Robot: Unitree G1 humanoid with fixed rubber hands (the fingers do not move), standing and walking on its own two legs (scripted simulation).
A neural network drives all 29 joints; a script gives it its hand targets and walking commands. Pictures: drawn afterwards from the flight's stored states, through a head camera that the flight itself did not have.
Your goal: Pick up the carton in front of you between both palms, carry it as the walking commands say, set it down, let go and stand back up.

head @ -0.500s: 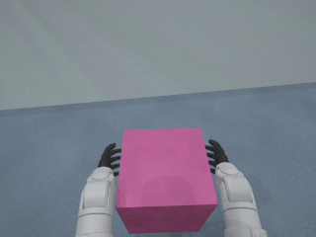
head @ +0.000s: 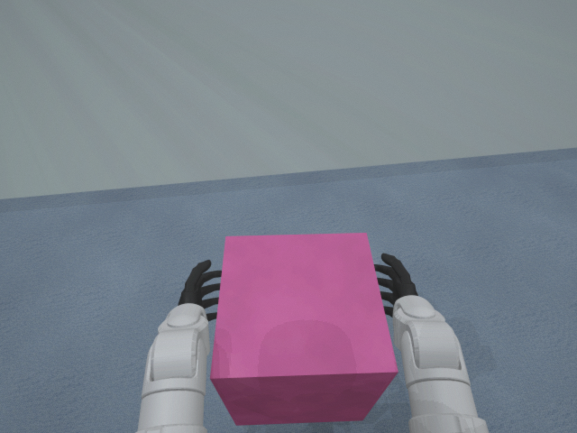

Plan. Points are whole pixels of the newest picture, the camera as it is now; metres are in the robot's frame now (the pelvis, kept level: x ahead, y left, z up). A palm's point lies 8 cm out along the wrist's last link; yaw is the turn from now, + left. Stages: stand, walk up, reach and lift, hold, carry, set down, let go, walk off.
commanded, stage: carry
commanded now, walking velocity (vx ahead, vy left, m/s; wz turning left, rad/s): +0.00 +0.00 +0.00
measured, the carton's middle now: (298, 333) +0.28 +0.00 -0.04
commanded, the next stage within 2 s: hold in 0.18 s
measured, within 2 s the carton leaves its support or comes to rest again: neither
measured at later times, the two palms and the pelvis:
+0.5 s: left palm (206, 319) +0.27 +0.13 +0.04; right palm (427, 331) +0.24 -0.17 +0.04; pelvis -0.03 +0.01 +0.01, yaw -6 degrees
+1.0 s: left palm (224, 334) +0.33 +0.13 -0.12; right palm (390, 343) +0.30 -0.17 -0.11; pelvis -0.07 +0.02 -0.06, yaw -9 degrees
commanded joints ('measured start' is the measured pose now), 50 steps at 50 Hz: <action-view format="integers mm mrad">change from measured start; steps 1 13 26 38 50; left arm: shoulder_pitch -443 -386 -619 -874 -969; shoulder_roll -865 -838 -865 -661 -781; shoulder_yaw -550 -530 -352 136 -141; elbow -79 -136 102 518 462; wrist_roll -238 -223 -136 149 0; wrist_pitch -38 -47 -80 -260 -582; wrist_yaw -211 -215 -219 -189 -203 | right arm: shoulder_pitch -422 -325 -646 -884 -954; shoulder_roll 867 842 843 667 806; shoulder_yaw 543 490 391 -136 159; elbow -60 -82 129 580 527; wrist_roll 229 182 152 -161 -14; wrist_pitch -30 -52 -89 -270 -586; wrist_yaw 203 186 239 200 172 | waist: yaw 0 -10 37 22 39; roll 3 -19 -13 8 -15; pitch -217 -136 36 54 -575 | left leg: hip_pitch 105 308 244 -23 -298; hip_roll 99 -155 -145 -154 -200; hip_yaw -107 -257 -234 -234 -212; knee -61 -112 -126 42 419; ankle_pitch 167 403 -93 -220 154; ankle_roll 1 5 22 20 -16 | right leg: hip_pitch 47 249 102 -154 -476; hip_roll -113 110 109 137 196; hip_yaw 114 302 283 253 245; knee -87 -141 -163 55 404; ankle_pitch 172 508 -85 -142 163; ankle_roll -4 -13 -27 -29 9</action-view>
